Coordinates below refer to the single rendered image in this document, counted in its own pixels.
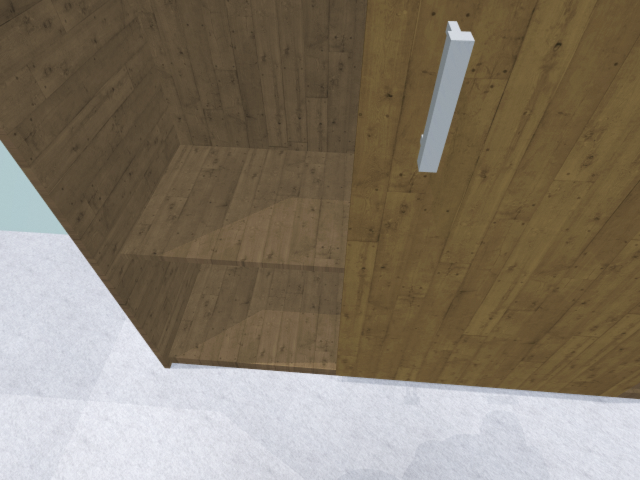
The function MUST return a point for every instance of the handle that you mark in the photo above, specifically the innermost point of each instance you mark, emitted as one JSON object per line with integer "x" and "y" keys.
{"x": 454, "y": 61}

